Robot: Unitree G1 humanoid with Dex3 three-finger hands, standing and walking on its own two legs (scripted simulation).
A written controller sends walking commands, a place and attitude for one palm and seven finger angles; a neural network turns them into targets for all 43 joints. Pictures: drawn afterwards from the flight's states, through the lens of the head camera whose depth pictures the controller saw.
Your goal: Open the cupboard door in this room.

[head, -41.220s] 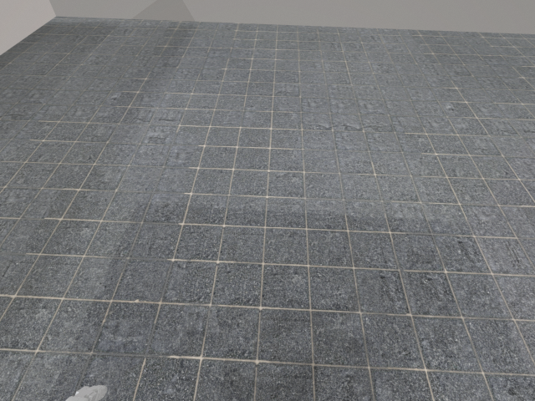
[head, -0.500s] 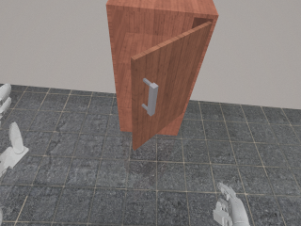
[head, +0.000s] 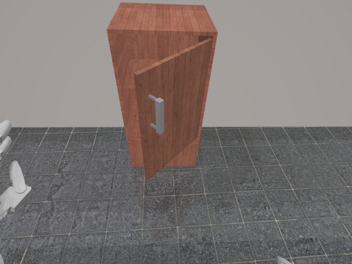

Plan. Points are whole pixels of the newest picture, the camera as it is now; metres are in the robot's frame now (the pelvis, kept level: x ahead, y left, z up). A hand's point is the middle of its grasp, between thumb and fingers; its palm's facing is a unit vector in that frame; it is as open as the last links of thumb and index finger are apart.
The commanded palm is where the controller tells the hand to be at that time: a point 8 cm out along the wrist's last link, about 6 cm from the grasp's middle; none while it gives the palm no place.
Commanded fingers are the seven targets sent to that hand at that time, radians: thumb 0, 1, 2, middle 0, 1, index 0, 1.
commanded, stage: stop stepping back and stand still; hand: left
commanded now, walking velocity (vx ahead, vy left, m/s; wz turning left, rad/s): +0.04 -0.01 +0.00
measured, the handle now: (155, 114) +0.63 +0.10 -0.03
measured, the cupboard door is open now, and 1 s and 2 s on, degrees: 46 46 46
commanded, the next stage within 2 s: let the arm hang, fingers relaxed in 0.82 s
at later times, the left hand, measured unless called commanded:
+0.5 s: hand (7, 197) +0.19 +0.29 +0.15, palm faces +0.41 -0.80 -0.44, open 7.4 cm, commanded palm +0.13 +0.33 +0.18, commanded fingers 0.00 0.90 0.90 -0.20 -0.30 -0.20 -0.30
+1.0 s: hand (22, 220) +0.19 +0.31 +0.06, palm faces +0.25 -0.83 -0.50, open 7.4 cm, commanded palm none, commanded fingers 0.00 0.90 0.90 -0.20 -0.30 -0.20 -0.30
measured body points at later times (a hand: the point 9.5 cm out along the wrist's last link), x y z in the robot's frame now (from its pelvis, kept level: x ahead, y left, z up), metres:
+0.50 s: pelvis -0.01 +0.03 +0.00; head -0.01 +0.03 +0.45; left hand +0.16 +0.33 +0.18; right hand +0.16 -0.20 -0.08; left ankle +0.02 +0.13 -0.74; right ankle -0.02 -0.09 -0.74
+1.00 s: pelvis -0.03 +0.04 +0.00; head -0.01 +0.02 +0.45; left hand +0.17 +0.35 +0.09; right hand +0.14 -0.21 -0.11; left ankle +0.02 +0.13 -0.74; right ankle -0.02 -0.09 -0.74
